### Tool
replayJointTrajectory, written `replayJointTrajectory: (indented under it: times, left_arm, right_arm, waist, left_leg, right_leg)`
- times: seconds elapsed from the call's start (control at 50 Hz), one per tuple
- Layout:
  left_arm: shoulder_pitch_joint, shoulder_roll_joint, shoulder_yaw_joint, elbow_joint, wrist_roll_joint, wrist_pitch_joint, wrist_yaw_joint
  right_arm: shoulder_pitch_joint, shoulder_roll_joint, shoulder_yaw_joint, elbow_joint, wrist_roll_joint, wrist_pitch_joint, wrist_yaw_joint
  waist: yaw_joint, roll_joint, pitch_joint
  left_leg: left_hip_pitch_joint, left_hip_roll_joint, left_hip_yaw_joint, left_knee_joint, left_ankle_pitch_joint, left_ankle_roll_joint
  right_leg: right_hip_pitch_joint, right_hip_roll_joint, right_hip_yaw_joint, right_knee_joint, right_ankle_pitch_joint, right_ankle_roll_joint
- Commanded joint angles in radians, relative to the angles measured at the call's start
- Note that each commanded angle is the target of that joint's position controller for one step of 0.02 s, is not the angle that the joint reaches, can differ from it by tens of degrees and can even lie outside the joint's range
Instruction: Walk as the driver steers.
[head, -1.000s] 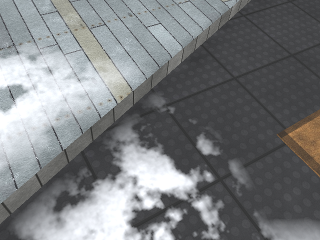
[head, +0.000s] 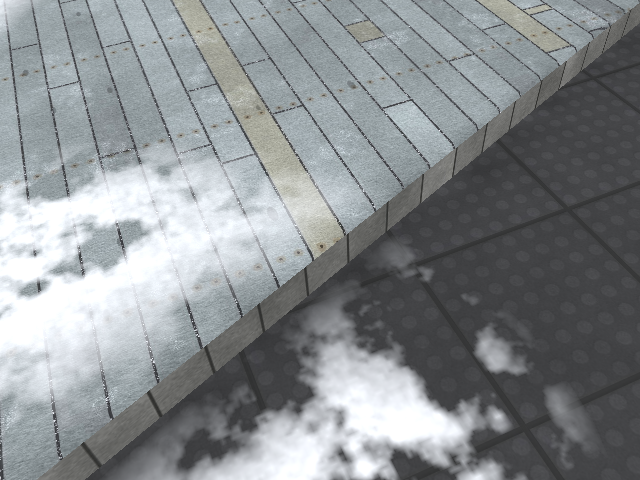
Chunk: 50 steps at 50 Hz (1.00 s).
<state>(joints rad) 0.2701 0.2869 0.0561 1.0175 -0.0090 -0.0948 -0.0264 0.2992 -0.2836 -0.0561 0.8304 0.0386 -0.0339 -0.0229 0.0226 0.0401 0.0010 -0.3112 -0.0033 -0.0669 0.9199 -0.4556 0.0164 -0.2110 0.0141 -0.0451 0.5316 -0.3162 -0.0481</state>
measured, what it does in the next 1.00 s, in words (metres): walks ahead: left foot, then right foot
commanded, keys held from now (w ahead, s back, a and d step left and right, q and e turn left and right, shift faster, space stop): w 0.48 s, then no key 0.52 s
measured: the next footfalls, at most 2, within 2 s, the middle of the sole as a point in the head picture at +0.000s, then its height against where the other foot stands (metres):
left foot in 0.40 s outside the picture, level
right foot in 0.84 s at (387, 474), level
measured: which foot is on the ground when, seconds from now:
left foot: up 0.00-0.38, down 0.40-0.84, up 0.86-1.00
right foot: down 0.00-0.42, up 0.44-0.82, down 0.84-1.00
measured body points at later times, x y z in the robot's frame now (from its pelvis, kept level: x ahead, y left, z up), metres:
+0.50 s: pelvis +0.25 +0.05 -0.01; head +0.29 +0.05 +0.44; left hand +0.24 +0.33 -0.15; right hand +0.44 -0.20 -0.10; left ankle +0.34 +0.14 -0.74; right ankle +0.08 -0.09 -0.64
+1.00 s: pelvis +0.43 +0.03 +0.00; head +0.45 +0.01 +0.45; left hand +0.52 +0.27 -0.13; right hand +0.46 -0.22 -0.16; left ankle +0.38 +0.15 -0.72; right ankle +0.50 -0.05 -0.74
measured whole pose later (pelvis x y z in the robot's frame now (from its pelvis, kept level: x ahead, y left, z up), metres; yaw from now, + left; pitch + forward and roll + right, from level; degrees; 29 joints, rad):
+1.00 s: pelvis +0.43 +0.03 +0.00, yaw +0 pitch -1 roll +1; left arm 0.18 0.19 -0.01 0.95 0.02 -0.02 0.02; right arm 0.24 -0.22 -0.01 1.02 -0.01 0.01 -0.02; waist -0.02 0.02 0.07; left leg -0.18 -0.02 -0.01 0.61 -0.46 0.03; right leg -0.30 0.02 -0.06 0.44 -0.12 -0.07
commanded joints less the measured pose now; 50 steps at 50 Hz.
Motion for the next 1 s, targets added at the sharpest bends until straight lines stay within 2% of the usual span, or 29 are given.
replayJointTrajectory:
  times: [0.02,0.04,0.1,0.12,0.14,0.2,0.28,0.34,0.36,0.38,0.4,0.42,0.44,0.46,0.48,0.5,0.52,0.58,0.6,0.64,0.7,0.78,0.82,0.84,0.86,0.88,0.9,0.94,1.0]
  left_arm:
    - [0.033,0.139,0.013,-0.047,0.003,-0.022,0.003]
    - [0.034,0.119,0.006,-0.050,0.003,-0.020,0.004]
    - [0.113,0.088,-0.009,-0.033,0.008,-0.010,0.011]
    - [0.119,0.119,-0.005,-0.032,0.010,-0.007,0.016]
    - [0.119,0.122,-0.005,-0.035,0.008,-0.003,0.022]
    - [0.145,0.140,-0.005,-0.036,0.008,0.006,0.032]
    - [0.196,0.141,-0.001,-0.020,-0.005,0.014,0.035]
    - [0.175,0.161,0.012,-0.027,-0.009,0.023,0.036]
    - [0.166,0.178,0.019,-0.032,-0.006,0.028,0.037]
    - [0.150,0.180,0.021,-0.038,-0.001,0.037,0.038]
    - [0.143,0.164,0.014,-0.051,0.008,0.042,0.040]
    - [0.241,0.046,-0.020,-0.084,0.020,0.030,0.032]
    - [0.263,0.014,-0.033,-0.067,-0.002,0.002,0.024]
    - [0.148,0.134,0.001,-0.103,-0.034,-0.020,0.017]
    - [0.059,0.150,0.005,-0.134,-0.048,-0.030,0.018]
    - [0.026,0.131,0.004,-0.139,-0.036,-0.028,0.025]
    - [0.038,0.123,0.011,-0.133,-0.016,-0.016,0.033]
    - [0.106,0.061,0.005,-0.120,0.002,0.022,0.038]
    - [0.130,0.011,-0.015,-0.111,0.076,0.051,0.013]
    - [0.069,-0.008,-0.024,-0.137,0.062,0.067,-0.001]
    - [-0.023,0.013,-0.033,-0.149,0.038,0.071,-0.001]
    - [-0.078,0.048,-0.028,-0.158,0.043,0.064,0.021]
    - [-0.014,0.045,-0.026,-0.128,0.053,0.047,0.031]
    - [0.028,0.090,-0.018,-0.113,0.056,0.031,0.039]
    - [0.028,0.143,-0.011,-0.118,0.049,0.027,0.042]
    - [0.015,0.098,-0.018,-0.113,0.022,0.044,0.042]
    - [0.005,0.060,-0.030,-0.113,0.022,0.051,0.040]
    - [-0.039,0.038,-0.044,-0.104,0.032,0.062,0.049]
    - [-0.104,0.041,-0.044,-0.094,0.026,0.075,0.059]
  right_arm:
    - [-0.118,-0.110,-0.027,-0.112,-0.002,-0.058,0.006]
    - [-0.134,-0.111,-0.032,-0.113,-0.017,-0.059,0.010]
    - [-0.169,-0.067,-0.028,-0.120,-0.028,-0.051,0.028]
    - [-0.193,-0.047,-0.020,-0.133,-0.024,-0.049,0.030]
    - [-0.230,-0.039,-0.015,-0.147,-0.024,-0.048,0.033]
    - [-0.336,-0.016,0.000,-0.180,-0.016,-0.054,0.046]
    - [-0.422,-0.028,0.005,-0.213,-0.008,-0.060,0.067]
    - [-0.395,-0.073,-0.006,-0.216,-0.011,-0.065,0.075]
    - [-0.335,-0.099,-0.018,-0.202,-0.014,-0.064,0.071]
    - [-0.194,-0.134,-0.038,-0.162,-0.014,-0.061,0.064]
    - [-0.012,-0.172,-0.058,-0.110,-0.014,-0.054,0.050]
    - [0.126,-0.273,-0.079,-0.080,-0.045,-0.049,0.042]
    - [0.143,-0.220,-0.063,-0.058,-0.038,-0.048,0.048]
    - [0.058,-0.158,-0.040,-0.063,-0.029,-0.052,0.049]
    - [-0.024,-0.127,-0.030,-0.074,-0.029,-0.055,0.048]
    - [-0.093,-0.104,-0.021,-0.077,-0.037,-0.062,0.052]
    - [-0.133,-0.084,-0.015,-0.080,-0.048,-0.071,0.056]
    - [-0.150,-0.079,-0.010,-0.045,-0.051,-0.089,0.060]
    - [-0.065,-0.061,0.001,0.011,-0.069,-0.080,0.049]
    - [-0.054,-0.072,0.004,0.037,-0.068,-0.072,0.045]
    - [-0.032,-0.081,0.006,0.058,-0.059,-0.060,0.045]
    - [-0.008,-0.094,0.005,0.096,-0.056,-0.036,0.030]
    - [-0.019,-0.079,0.010,0.110,-0.049,-0.025,0.018]
    - [0.031,-0.057,0.017,0.116,-0.059,-0.025,0.014]
    - [0.169,0.000,0.033,0.132,-0.055,-0.022,0.012]
    - [0.205,0.005,0.035,0.182,-0.039,0.004,0.002]
    - [0.140,-0.038,0.026,0.177,-0.043,0.019,-0.005]
    - [0.050,-0.028,0.023,0.173,-0.047,0.038,-0.004]
    - [0.072,0.019,0.037,0.220,-0.053,0.053,-0.006]
  waist:
    - [0.027,-0.147,0.122]
    - [0.026,-0.128,0.115]
    - [0.040,-0.122,0.069]
    - [0.040,-0.132,0.076]
    - [0.048,-0.116,0.090]
    - [0.076,-0.118,0.114]
    - [0.082,-0.120,0.153]
    - [0.024,-0.136,0.112]
    - [-0.015,-0.155,0.055]
    - [-0.095,-0.158,-0.037]
    - [-0.177,-0.144,-0.153]
    - [-0.152,0.077,-0.339]
    - [-0.135,0.214,-0.454]
    - [-0.135,0.141,-0.262]
    - [-0.109,0.082,-0.129]
    - [-0.069,0.002,-0.037]
    - [-0.029,0.004,-0.011]
    - [0.034,0.014,-0.020]
    - [0.052,-0.021,0.005]
    - [0.044,0.049,0.017]
    - [0.001,0.067,-0.029]
    - [-0.016,0.044,-0.014]
    - [0.017,0.000,-0.006]
    - [0.009,-0.083,-0.043]
    - [-0.065,-0.215,-0.117]
    - [-0.037,-0.242,-0.171]
    - [-0.024,-0.201,-0.117]
    - [-0.033,-0.172,-0.067]
    - [-0.071,-0.149,-0.051]
  left_leg:
    - [-0.534,0.090,-0.026,0.192,0.121,0.038]
    - [-0.514,0.110,-0.017,0.148,0.188,0.034]
    - [-0.472,0.109,0.040,0.067,0.304,0.005]
    - [-0.459,0.110,0.048,0.004,0.330,-0.009]
    - [-0.448,0.106,0.060,-0.064,0.357,-0.021]
    - [-0.364,0.077,0.097,-0.250,0.470,-0.032]
    - [-0.325,0.057,0.096,-0.368,0.506,-0.007]
    - [-0.247,0.032,0.096,-0.410,0.438,0.042]
    - [-0.154,0.002,0.116,-0.402,0.405,0.062]
    - [0.027,-0.029,0.140,-0.410,0.399,0.093]
    - [0.307,0.012,0.097,-0.387,0.398,0.128]
    - [0.732,0.284,-0.310,-0.384,0.259,0.262]
    - [0.797,0.412,-0.710,-0.604,0.057,0.345]
    - [0.653,0.369,-0.613,-0.655,-0.021,0.281]
    - [0.489,0.331,-0.456,-0.678,0.045,0.245]
    - [0.323,0.293,-0.329,-0.704,0.264,0.228]
    - [0.217,0.255,-0.231,-0.716,0.466,0.214]
    - [0.087,0.219,-0.068,-0.724,0.874,0.229]
    - [0.024,0.202,0.014,-0.703,1.004,0.212]
    - [0.007,0.151,0.092,-0.688,1.064,0.183]
    - [0.065,0.147,0.092,-0.674,0.965,0.160]
    - [0.157,0.202,0.020,-0.604,0.845,0.144]
    - [0.170,0.178,0.006,-0.503,0.719,0.105]
    - [0.146,0.125,0.027,-0.413,0.569,0.066]
    - [0.089,0.049,0.062,-0.325,0.158,0.041]
    - [0.093,-0.012,0.077,-0.265,-0.059,0.033]
    - [0.054,-0.019,0.053,-0.223,-0.127,0.031]
    - [0.044,-0.009,0.033,-0.227,-0.106,0.025]
    - [0.159,-0.003,0.053,-0.372,0.072,0.002]
  right_leg:
    - [0.269,-0.322,0.525,-0.399,-0.252,-0.167]
    - [0.268,-0.288,0.439,-0.402,-0.125,-0.140]
    - [0.290,-0.227,0.273,-0.402,0.192,-0.125]
    - [0.263,-0.232,0.249,-0.408,0.255,-0.134]
    - [0.247,-0.219,0.212,-0.412,0.321,-0.133]
    - [0.188,-0.202,0.147,-0.437,0.327,-0.126]
    - [0.229,-0.247,0.128,-0.433,0.347,-0.130]
    - [0.316,-0.280,0.111,-0.340,0.602,-0.106]
    - [0.337,-0.278,0.100,-0.257,0.798,-0.096]
    - [0.317,-0.249,0.070,-0.091,0.955,-0.077]
    - [0.172,-0.208,0.051,0.134,0.888,-0.047]
    - [-0.209,-0.075,0.023,0.540,0.434,0.004]
    - [-0.383,0.048,0.142,0.762,-0.227,0.020]
    - [-0.492,-0.021,0.185,0.832,-0.203,-0.001]
    - [-0.504,-0.073,0.150,0.804,-0.115,-0.016]
    - [-0.459,-0.113,0.125,0.739,-0.040,-0.006]
    - [-0.384,-0.142,0.126,0.687,-0.003,0.003]
    - [-0.265,-0.140,0.108,0.596,0.011,0.042]
    - [-0.213,-0.102,0.051,0.525,0.039,0.043]
    - [-0.194,-0.088,0.021,0.353,0.141,0.046]
    - [-0.145,-0.066,0.001,0.204,0.290,0.042]
    - [-0.111,-0.053,0.031,0.084,0.231,0.018]
    - [-0.003,-0.051,0.042,-0.099,0.302,-0.004]
    - [0.112,-0.143,0.127,-0.145,0.591,-0.011]
    - [0.230,-0.320,0.280,-0.099,0.931,-0.087]
    - [0.207,-0.363,0.359,-0.128,0.861,-0.197]
    - [0.165,-0.346,0.385,-0.180,0.716,-0.210]
    - [0.105,-0.299,0.339,-0.245,0.502,-0.172]
    - [0.021,-0.217,0.239,-0.275,0.300,-0.091]
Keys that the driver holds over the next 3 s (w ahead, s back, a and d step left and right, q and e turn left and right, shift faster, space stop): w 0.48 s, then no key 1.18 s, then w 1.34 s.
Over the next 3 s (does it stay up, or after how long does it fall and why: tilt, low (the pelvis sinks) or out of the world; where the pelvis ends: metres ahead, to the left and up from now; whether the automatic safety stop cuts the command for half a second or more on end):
stays up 1.10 0.01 0.01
